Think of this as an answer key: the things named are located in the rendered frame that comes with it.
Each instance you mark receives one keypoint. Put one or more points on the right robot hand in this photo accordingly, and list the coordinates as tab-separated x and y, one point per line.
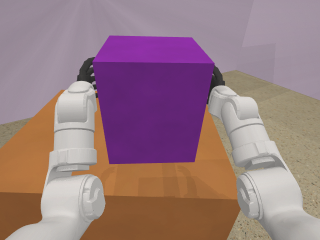
216	80

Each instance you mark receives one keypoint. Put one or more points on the left robot hand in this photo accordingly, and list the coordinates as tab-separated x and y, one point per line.
85	73

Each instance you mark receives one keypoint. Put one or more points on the robot left upper arm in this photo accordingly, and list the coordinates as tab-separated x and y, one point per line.
69	205

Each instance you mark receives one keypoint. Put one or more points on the left robot forearm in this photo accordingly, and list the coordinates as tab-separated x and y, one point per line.
74	127

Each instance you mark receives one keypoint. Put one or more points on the right robot forearm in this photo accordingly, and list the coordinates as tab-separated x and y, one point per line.
252	148

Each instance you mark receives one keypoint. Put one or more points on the robot right upper arm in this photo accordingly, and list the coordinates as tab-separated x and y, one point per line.
272	197

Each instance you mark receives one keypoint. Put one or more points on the pedestal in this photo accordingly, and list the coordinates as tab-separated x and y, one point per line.
143	201

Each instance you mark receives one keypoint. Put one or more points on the carton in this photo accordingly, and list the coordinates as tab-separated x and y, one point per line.
152	93

